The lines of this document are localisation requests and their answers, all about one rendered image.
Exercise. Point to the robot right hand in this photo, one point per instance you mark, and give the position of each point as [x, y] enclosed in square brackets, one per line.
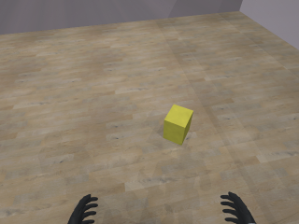
[242, 213]

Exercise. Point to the robot left hand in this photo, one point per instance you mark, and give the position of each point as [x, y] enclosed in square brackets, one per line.
[79, 212]

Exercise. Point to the carton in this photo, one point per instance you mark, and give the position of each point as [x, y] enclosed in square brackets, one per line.
[177, 124]

